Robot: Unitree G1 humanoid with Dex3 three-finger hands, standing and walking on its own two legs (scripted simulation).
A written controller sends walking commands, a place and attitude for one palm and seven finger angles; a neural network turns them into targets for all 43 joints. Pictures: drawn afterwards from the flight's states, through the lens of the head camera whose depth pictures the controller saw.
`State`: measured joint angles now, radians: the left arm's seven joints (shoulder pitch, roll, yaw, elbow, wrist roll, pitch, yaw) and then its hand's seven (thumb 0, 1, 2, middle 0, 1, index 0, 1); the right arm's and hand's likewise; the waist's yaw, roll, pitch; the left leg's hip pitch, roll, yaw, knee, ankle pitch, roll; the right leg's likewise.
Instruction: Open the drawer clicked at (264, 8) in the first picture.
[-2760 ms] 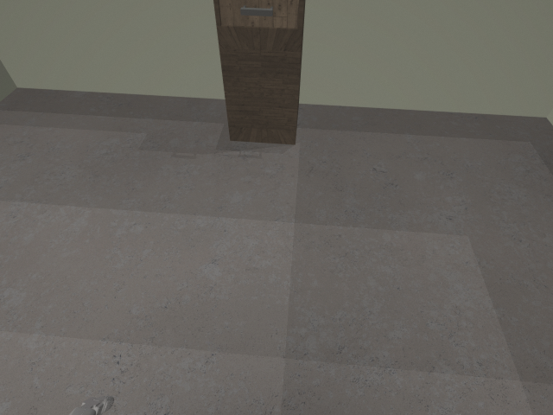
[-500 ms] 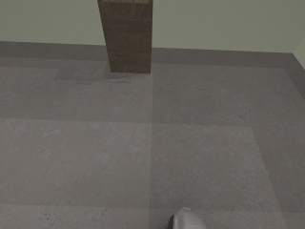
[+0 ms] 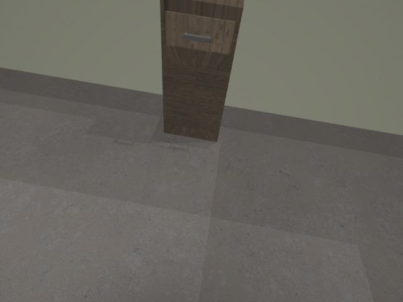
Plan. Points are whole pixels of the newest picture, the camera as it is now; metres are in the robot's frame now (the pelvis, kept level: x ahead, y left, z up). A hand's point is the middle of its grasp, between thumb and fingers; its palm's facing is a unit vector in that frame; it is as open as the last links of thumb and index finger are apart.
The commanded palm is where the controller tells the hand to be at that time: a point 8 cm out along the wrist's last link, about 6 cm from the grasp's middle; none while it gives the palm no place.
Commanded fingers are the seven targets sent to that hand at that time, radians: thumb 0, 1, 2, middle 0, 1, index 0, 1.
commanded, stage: walk to a spot facing it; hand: left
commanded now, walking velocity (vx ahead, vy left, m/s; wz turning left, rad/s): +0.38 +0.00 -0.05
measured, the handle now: (197, 36) +1.29 +0.12 -0.02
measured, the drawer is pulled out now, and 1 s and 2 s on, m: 0.00 0.00 0.00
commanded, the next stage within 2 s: turn to face it in 0.78 s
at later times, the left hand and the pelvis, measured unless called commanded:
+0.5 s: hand (158, 228) +0.33 +0.13 -0.16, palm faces -0.06 -0.97 -0.23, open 7.3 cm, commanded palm none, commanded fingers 0.00 0.90 0.90 -0.20 -0.30 -0.20 -0.30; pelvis +0.22 -0.05 -0.01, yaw -3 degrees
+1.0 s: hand (157, 230) +0.34 +0.14 -0.19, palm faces +0.20 -0.97 -0.14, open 7.3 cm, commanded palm none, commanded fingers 0.00 0.90 0.90 -0.20 -0.30 -0.20 -0.30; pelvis +0.42 -0.02 +0.00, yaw +6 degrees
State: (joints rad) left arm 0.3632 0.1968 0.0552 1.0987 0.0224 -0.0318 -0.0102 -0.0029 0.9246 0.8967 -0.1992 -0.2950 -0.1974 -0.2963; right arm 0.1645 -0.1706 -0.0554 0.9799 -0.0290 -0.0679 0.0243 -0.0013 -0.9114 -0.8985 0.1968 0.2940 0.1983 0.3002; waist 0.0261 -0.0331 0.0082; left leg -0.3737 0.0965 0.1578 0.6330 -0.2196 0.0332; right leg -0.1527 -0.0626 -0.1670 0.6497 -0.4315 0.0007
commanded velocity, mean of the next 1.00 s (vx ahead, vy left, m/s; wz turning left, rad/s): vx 0.29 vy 0.00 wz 0.08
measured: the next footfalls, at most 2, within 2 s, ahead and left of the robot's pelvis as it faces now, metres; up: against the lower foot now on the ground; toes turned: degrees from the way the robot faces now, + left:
right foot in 0.46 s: +0.34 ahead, -0.17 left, +0.00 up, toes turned -12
left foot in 0.94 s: +0.53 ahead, +0.09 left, +0.00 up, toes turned +16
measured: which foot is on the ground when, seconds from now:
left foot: down 0.00-0.46, up 0.48-0.92, down 0.94-1.00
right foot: up 0.00-0.44, down 0.46-0.94, up 0.96-1.00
